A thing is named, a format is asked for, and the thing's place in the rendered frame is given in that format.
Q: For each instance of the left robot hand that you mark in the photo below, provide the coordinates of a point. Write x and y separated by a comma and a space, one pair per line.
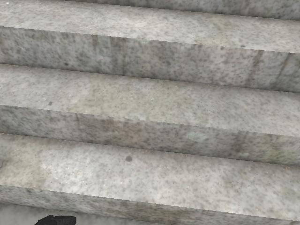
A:
57, 220

